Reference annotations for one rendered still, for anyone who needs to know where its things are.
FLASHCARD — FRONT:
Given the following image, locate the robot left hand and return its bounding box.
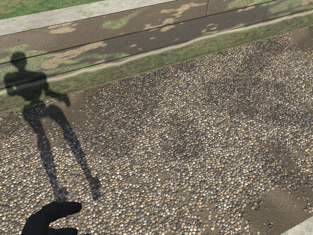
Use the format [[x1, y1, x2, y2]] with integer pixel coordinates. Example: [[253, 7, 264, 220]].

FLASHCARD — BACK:
[[21, 201, 91, 235]]

